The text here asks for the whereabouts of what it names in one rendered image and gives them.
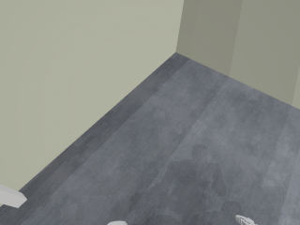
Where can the robot right hand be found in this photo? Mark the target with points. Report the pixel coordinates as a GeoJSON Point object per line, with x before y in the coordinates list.
{"type": "Point", "coordinates": [244, 220]}

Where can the panel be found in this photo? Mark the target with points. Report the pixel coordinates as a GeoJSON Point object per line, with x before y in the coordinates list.
{"type": "Point", "coordinates": [11, 197]}

